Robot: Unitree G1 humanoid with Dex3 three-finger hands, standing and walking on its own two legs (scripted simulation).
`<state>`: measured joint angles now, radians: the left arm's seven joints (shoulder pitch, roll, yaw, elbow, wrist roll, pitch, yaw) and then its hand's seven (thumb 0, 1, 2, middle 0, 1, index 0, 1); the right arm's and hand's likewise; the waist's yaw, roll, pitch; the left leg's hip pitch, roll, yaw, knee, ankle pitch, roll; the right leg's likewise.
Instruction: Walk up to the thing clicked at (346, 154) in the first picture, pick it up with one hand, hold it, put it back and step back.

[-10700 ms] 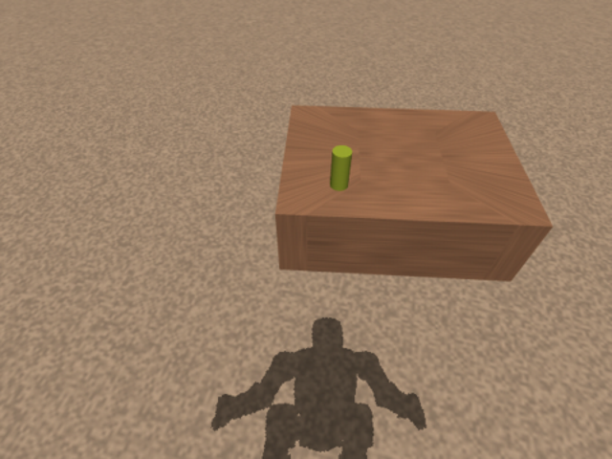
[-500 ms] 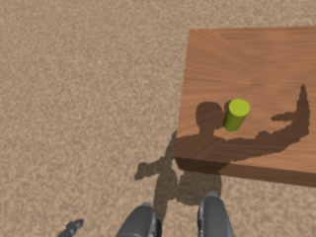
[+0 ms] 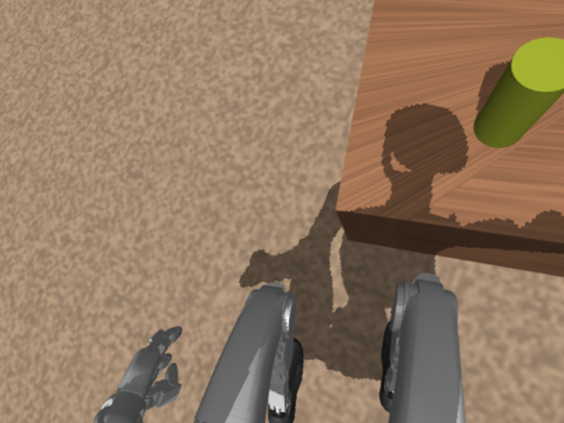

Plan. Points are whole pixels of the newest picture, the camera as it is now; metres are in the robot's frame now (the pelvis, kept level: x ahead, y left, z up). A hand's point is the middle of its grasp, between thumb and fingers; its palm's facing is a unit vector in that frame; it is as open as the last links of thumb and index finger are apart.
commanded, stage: approach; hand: right
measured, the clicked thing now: (518, 100) +0.52 -0.29 -0.09
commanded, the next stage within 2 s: close in in 0.02 s
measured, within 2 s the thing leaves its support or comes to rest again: neither
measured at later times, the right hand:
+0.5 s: hand (563, 123) +0.48 -0.33 -0.07, palm faces +0.31 +0.95 -0.01, open 17.5 cm
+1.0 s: hand (533, 125) +0.48 -0.30 -0.08, palm faces +0.33 +0.94 +0.00, open 17.2 cm
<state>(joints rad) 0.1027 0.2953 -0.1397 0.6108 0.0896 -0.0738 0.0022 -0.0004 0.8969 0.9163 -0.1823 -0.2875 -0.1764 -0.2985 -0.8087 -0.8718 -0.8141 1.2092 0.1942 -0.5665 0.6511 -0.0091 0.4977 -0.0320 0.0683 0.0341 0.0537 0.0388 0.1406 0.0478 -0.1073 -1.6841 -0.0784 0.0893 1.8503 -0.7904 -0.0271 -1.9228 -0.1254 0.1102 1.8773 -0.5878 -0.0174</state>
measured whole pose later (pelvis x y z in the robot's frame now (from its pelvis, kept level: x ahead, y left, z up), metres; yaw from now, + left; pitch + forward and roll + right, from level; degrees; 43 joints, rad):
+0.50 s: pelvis -0.04 +0.02 -0.09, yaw +3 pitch +33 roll +9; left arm 0.17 0.29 -0.14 0.63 0.09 0.05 -0.03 0.00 0.93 0.88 -0.19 -0.30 -0.20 -0.29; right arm -0.91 -0.80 -0.69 1.07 0.09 -0.40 0.32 -0.01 0.52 -0.04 0.04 0.04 0.03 0.04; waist 0.17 0.02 -0.07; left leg -1.99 -0.12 0.13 2.15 -0.76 0.00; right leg -2.21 -0.15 0.18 2.13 -0.53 0.01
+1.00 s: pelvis -0.03 +0.03 -0.09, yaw +3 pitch +33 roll +8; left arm 0.12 0.29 -0.11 0.63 0.09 0.05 -0.01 0.00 0.90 0.90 -0.20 -0.30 -0.20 -0.30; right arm -0.87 -0.69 -0.62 0.99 0.12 -0.40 0.23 -0.01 0.45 -0.05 0.05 0.04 0.04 0.04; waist 0.14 0.03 -0.08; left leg -1.98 -0.13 0.13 2.15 -0.77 0.02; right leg -2.19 -0.16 0.18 2.13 -0.54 0.03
